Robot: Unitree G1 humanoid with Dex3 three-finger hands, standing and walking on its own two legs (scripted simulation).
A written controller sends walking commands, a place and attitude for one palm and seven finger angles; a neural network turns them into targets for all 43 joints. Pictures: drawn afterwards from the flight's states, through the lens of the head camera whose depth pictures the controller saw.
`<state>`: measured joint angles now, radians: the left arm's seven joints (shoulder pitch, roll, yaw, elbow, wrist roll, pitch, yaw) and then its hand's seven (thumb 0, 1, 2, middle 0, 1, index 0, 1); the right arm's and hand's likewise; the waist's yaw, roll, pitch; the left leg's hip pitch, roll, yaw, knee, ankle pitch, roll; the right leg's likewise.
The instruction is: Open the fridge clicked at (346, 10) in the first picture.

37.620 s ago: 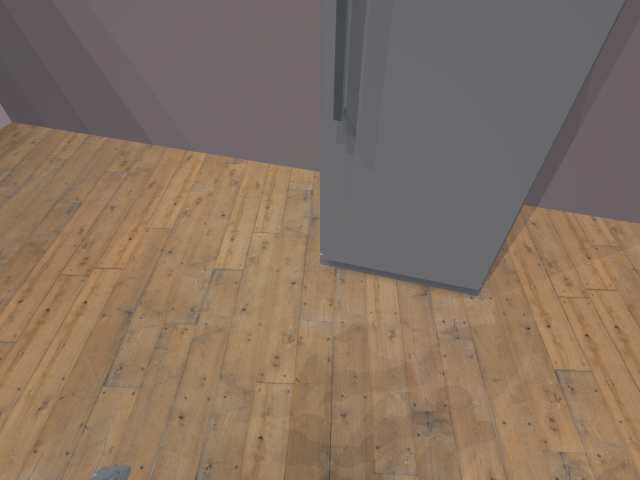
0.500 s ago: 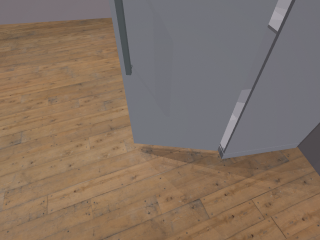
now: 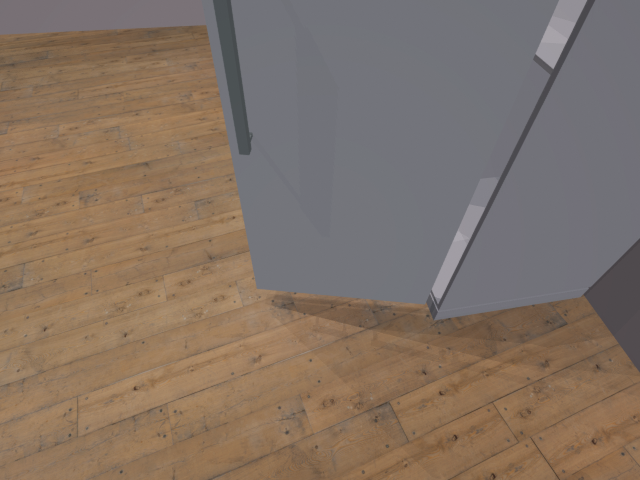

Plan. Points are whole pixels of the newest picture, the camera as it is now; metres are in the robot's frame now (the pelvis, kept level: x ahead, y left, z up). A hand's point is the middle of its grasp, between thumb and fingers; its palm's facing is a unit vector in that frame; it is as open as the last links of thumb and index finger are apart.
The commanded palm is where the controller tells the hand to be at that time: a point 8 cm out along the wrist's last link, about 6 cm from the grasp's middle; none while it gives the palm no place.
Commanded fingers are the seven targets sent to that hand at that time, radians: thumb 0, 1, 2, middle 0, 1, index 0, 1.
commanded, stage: look to check the result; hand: left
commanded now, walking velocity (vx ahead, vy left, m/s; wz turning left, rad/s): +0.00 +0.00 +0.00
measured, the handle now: (231, 37) +0.77 +0.20 +0.18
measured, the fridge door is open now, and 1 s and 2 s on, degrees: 74 74 74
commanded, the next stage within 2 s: stand and wait in 0.40 s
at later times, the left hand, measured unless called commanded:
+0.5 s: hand out of the picture +0.09 +0.23 -0.16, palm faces -0.03 -0.94 -0.34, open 7.4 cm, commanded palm none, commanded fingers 0.00 0.90 0.90 -0.20 -0.30 -0.20 -0.30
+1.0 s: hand out of the picture +0.09 +0.21 -0.16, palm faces -0.03 -0.94 -0.33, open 7.4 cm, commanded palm none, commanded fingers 0.00 0.90 0.90 -0.20 -0.30 -0.20 -0.30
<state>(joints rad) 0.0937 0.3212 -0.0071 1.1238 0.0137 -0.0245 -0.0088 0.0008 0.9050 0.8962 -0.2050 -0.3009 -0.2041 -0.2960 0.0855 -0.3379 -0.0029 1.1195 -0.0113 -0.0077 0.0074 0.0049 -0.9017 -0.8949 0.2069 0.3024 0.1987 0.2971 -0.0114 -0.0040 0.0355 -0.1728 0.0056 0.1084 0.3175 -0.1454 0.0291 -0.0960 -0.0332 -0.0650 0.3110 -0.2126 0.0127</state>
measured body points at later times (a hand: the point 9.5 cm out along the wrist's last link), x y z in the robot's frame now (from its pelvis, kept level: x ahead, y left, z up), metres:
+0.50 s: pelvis +0.02 -0.02 +0.00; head +0.03 -0.03 +0.45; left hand +0.09 +0.27 -0.13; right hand +0.10 -0.31 -0.14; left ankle +0.02 +0.10 -0.75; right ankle -0.03 -0.12 -0.75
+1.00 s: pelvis +0.01 -0.04 +0.00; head +0.02 -0.04 +0.45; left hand +0.09 +0.25 -0.13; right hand +0.07 -0.33 -0.14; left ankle +0.02 +0.10 -0.75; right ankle -0.03 -0.12 -0.75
